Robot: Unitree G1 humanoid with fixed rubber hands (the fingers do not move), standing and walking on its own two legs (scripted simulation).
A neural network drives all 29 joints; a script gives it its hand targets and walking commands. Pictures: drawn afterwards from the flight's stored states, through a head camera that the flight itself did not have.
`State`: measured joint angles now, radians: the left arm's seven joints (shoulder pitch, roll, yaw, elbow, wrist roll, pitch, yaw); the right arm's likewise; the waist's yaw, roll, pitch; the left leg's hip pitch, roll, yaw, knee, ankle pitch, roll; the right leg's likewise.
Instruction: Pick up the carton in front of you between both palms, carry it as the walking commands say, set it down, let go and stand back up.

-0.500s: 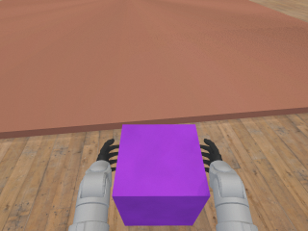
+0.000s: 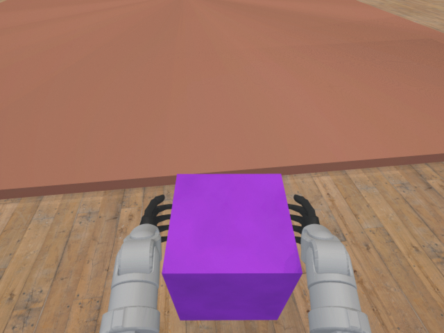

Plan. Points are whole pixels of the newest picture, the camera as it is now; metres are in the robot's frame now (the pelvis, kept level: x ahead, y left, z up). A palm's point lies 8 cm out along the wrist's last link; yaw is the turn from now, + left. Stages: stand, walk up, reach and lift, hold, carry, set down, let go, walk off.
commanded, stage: carry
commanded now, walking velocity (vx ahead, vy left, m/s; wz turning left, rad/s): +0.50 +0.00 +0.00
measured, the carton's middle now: (228, 249) +0.30 +0.00 -0.02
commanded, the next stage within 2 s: none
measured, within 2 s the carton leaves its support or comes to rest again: neither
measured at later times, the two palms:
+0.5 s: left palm (168, 174) +0.43 +0.13 +0.07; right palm (303, 179) +0.42 -0.17 +0.07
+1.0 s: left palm (178, 111) +0.74 +0.15 +0.06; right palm (274, 111) +0.74 -0.15 +0.06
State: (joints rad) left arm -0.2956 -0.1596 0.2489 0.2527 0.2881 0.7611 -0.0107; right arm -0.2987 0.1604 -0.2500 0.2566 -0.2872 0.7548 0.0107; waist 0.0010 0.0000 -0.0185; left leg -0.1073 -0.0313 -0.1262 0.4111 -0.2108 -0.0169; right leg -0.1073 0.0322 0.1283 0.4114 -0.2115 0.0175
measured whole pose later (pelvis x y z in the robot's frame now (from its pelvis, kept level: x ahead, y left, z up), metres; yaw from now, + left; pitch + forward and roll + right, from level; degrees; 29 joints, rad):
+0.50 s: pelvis +0.16 -0.01 -0.01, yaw -2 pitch +7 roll -1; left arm -0.15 -0.13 0.15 -0.30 0.09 1.18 0.09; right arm -0.17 0.14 -0.08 -0.26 -0.11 1.16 -0.10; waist -0.01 0.03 -0.16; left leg -0.17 0.06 0.11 0.46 -0.40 -0.02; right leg -0.44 -0.02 -0.11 0.81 -0.53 0.00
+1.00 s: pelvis +0.47 +0.00 -0.03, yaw -1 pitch +3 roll +2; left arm -0.15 -0.13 0.13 -0.33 0.10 1.21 0.08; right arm -0.16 0.13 -0.09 -0.32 -0.12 1.20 -0.09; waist 0.02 -0.03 -0.09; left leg -0.50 0.01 0.26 0.52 -0.08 0.06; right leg 0.08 -0.09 -0.17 0.54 -0.52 0.01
